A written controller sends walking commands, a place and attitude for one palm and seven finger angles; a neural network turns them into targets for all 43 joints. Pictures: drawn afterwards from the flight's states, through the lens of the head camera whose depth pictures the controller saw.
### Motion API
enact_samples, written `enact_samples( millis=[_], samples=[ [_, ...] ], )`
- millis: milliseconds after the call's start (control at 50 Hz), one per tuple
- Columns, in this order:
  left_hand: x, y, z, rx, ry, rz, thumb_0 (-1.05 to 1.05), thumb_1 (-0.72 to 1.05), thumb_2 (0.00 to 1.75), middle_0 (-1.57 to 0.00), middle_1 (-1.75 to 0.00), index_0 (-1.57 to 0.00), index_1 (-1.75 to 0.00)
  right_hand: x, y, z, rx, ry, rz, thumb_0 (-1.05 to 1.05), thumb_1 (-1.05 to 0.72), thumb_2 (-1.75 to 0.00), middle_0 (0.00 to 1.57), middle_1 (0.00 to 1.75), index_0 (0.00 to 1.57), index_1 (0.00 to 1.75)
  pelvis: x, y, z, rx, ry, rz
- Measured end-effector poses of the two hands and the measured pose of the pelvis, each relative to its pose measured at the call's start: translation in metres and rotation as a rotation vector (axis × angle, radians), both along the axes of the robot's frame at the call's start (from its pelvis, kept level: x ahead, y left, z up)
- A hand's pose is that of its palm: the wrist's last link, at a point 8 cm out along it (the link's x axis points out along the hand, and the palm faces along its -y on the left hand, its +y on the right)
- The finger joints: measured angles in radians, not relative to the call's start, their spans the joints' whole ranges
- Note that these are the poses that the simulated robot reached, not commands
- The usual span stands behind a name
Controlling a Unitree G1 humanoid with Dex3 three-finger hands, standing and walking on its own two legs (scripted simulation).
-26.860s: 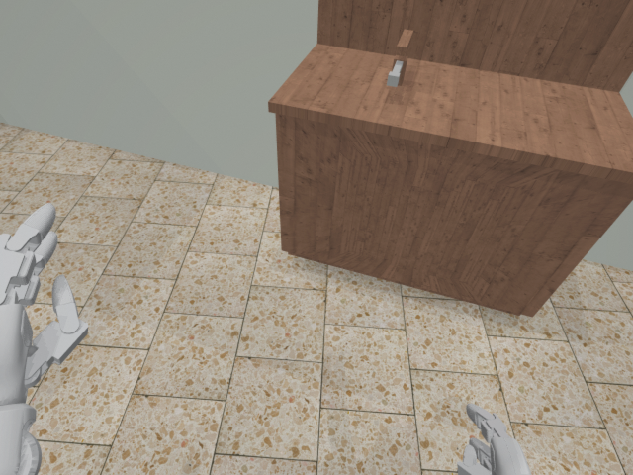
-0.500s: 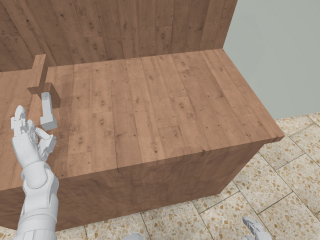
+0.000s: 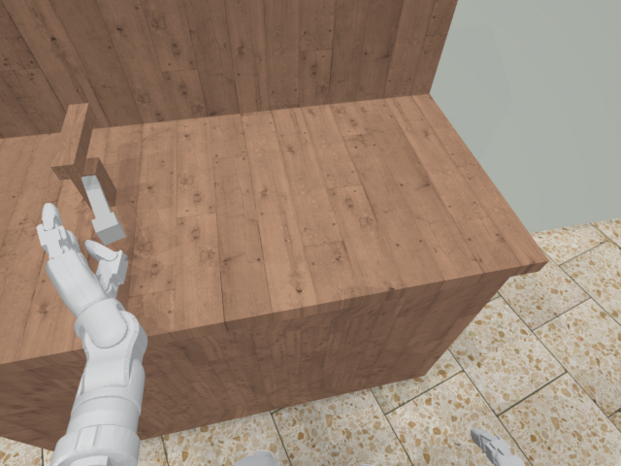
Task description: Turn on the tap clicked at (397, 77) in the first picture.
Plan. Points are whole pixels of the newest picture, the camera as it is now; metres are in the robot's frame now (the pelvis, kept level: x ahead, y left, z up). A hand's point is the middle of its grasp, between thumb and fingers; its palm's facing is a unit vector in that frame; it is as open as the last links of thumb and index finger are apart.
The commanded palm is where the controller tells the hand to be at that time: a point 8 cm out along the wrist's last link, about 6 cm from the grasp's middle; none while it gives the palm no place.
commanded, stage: push the lever round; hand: left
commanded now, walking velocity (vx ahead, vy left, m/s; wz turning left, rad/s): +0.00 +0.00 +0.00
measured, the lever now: (109, 228) +0.39 +0.29 +0.07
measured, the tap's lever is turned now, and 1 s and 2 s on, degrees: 20 53 80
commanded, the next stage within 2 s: lift the hand up off the lever in 1.76 s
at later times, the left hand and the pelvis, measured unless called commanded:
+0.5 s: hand (160, 238) +0.39 +0.23 +0.05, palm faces +0.76 -0.64 -0.08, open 7.5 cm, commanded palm +0.35 +0.24 +0.06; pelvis +0.00 -0.01 +0.00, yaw -1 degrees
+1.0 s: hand (179, 222) +0.42 +0.21 +0.06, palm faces +0.82 -0.57 -0.08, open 7.5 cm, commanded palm +0.37 +0.22 +0.06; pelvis +0.01 -0.02 +0.00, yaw +0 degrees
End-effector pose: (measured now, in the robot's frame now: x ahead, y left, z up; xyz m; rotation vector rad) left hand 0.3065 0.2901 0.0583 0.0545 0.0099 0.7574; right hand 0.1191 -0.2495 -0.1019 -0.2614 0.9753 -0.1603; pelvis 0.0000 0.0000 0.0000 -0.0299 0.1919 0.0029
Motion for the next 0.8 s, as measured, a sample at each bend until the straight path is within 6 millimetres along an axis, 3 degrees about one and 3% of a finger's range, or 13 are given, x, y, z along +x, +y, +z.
enact_samples(
  millis=[340,800],
  samples=[
    [0.023,-0.036,0.001,0.0,0.026,0.071,-0.01,0.96,0.96,-0.15,-0.15,-0.15,-0.15,-0.011,-0.004,-0.005,0.023,0.019,-0.022,0.01,-0.9,-0.89,0.2,0.3,0.21,0.3,-0.002,-0.007,-0.001,0.008,0.008,-0.007],
    [0.045,-0.058,0.002,-0.011,0.044,0.176,-0.01,0.95,0.93,-0.15,-0.15,-0.15,-0.15,-0.023,-0.02,-0.012,0.04,0.079,-0.044,0.01,-0.9,-0.89,0.2,0.3,0.21,0.3,0.006,-0.018,-0.002,0.016,0.031,-0.009]
  ],
)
